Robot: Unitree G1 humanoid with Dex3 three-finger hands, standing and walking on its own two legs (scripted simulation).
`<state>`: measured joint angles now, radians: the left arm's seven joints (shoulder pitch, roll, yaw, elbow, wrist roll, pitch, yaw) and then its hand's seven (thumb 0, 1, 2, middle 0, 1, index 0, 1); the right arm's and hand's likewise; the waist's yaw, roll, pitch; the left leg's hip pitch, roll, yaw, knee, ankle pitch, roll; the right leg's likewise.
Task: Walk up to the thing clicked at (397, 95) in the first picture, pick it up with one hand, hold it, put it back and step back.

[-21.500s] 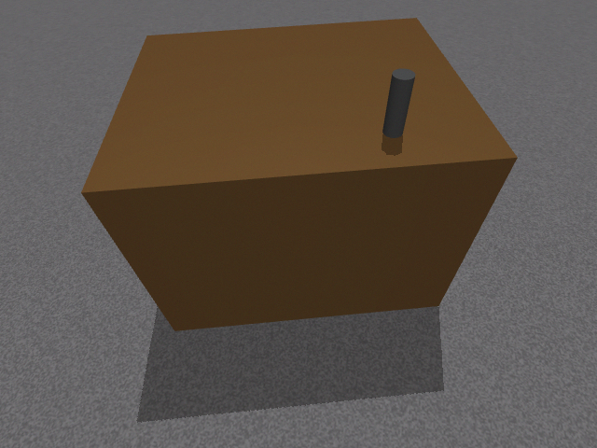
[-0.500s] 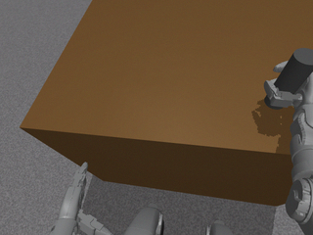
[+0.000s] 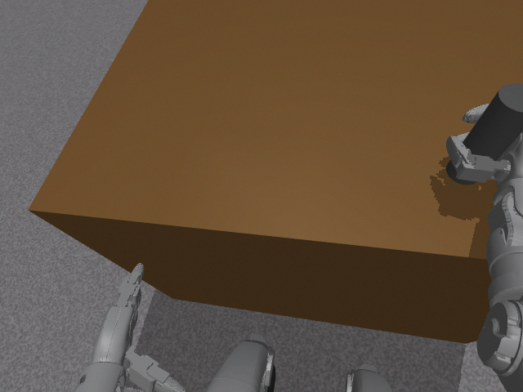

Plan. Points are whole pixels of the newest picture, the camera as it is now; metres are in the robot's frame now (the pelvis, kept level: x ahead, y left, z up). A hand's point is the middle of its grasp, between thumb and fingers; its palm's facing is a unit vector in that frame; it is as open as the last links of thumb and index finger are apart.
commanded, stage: loosen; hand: right
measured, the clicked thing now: (488, 140) +0.48 -0.20 +0.08
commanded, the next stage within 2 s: open in 0.04 s
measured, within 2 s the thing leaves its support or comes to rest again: neither
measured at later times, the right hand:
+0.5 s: hand (472, 148) +0.48 -0.19 +0.06, palm faces +0.13 +0.99 +0.02, open 12.3 cm
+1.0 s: hand out of the picture +0.48 -0.25 +0.17, palm faces +0.19 +0.98 -0.03, open 17.4 cm
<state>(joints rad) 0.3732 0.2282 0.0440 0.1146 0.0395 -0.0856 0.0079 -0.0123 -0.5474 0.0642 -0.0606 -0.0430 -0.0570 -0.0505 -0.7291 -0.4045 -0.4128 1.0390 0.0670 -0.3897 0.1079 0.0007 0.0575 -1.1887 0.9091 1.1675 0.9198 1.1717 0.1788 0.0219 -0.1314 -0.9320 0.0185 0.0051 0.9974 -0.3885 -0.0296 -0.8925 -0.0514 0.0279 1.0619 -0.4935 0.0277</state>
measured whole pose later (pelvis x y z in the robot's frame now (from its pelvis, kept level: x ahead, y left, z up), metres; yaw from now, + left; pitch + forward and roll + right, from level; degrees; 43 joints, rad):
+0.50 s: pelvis -0.01 +0.00 +0.00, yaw +0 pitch +19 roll +2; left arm 0.38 0.23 0.04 0.09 0.04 -0.07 0.01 -0.01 -0.54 0.06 -0.06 -0.05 -0.06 -0.05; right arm -0.74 -0.42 -0.42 1.03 0.06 -0.37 0.11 0.00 0.34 -0.29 0.73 0.50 0.73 0.50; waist 0.19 0.02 -0.12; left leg -0.96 0.02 0.01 1.02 -0.39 -0.03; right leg -0.92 -0.05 0.03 1.09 -0.50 0.03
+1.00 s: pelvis +0.01 +0.00 +0.02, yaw +0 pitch +14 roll +2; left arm 0.36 0.26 0.05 0.24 0.00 -0.03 0.04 -0.01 -0.52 0.04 -0.06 -0.04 -0.06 -0.04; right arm -0.79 -0.54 -0.44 0.98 0.08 -0.23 0.17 -0.01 0.53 -0.04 0.08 0.06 0.08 0.05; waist 0.14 -0.01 -0.13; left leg -0.76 0.02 0.01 0.87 -0.36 -0.03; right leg -0.73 -0.05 0.03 0.95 -0.46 0.02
